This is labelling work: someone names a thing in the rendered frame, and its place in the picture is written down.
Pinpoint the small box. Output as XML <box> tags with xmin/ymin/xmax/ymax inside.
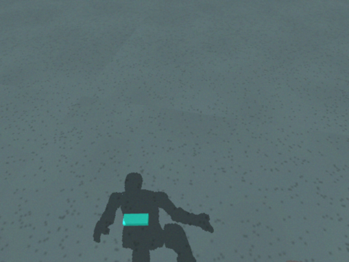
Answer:
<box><xmin>123</xmin><ymin>213</ymin><xmax>149</xmax><ymax>226</ymax></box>

